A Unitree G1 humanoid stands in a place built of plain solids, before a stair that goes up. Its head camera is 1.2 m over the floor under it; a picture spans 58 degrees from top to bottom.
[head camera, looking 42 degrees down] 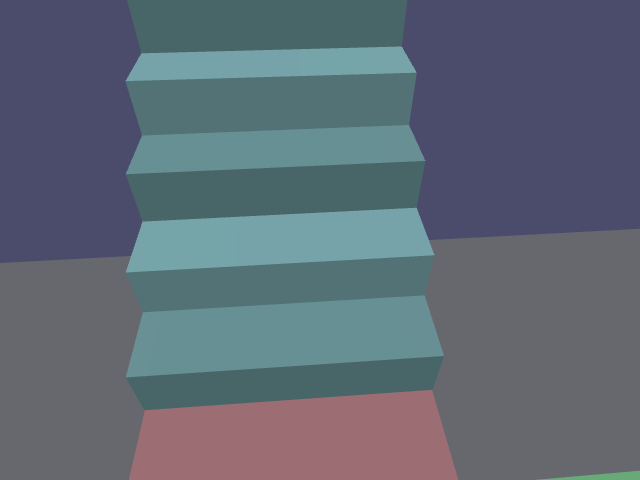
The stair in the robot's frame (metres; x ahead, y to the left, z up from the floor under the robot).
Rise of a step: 0.18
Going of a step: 0.21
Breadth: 0.85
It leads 5 degrees to the left of straight ahead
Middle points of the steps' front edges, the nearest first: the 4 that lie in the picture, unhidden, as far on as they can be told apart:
0.63 0.08 0.18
0.84 0.10 0.36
1.05 0.12 0.53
1.26 0.13 0.71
